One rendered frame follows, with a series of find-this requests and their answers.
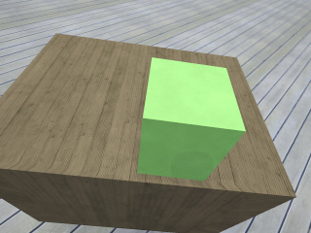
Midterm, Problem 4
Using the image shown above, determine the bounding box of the pedestal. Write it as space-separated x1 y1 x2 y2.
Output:
0 33 297 233

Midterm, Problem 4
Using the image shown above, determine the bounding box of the carton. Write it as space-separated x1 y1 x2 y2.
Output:
137 57 246 182

